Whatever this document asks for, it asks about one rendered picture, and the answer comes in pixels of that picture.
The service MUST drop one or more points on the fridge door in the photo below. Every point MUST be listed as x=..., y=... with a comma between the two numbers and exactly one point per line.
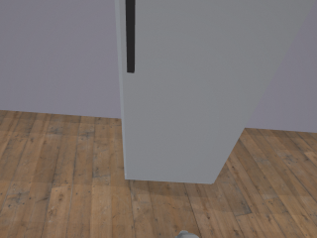
x=201, y=69

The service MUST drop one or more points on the handle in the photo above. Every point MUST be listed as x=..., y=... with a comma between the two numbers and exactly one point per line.
x=130, y=34

